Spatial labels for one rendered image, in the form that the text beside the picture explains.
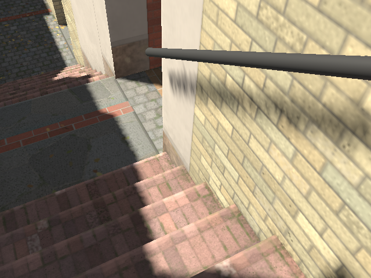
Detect stairs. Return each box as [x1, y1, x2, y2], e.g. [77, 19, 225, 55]
[0, 152, 306, 278]
[0, 64, 109, 107]

